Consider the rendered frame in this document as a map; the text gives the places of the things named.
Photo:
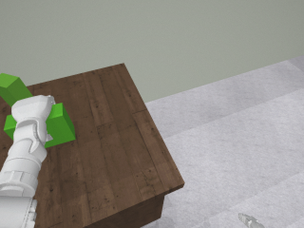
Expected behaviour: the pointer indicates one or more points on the right robot hand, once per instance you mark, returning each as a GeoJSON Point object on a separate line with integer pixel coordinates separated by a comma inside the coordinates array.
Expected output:
{"type": "Point", "coordinates": [250, 221]}

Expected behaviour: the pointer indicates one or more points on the table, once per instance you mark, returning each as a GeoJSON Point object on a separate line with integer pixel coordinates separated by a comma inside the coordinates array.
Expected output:
{"type": "Point", "coordinates": [117, 171]}

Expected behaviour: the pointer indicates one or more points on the left robot upper arm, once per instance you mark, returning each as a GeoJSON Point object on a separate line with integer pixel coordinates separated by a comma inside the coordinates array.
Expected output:
{"type": "Point", "coordinates": [17, 212]}

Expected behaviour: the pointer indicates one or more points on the sponge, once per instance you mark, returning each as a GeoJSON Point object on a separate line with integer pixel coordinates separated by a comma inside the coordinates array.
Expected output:
{"type": "Point", "coordinates": [59, 126]}

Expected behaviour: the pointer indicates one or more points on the left robot forearm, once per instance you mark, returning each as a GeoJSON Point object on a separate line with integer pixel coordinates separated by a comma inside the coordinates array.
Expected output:
{"type": "Point", "coordinates": [18, 176]}

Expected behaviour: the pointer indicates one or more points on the left robot hand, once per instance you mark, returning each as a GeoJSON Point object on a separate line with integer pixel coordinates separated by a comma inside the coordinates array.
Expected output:
{"type": "Point", "coordinates": [37, 106]}

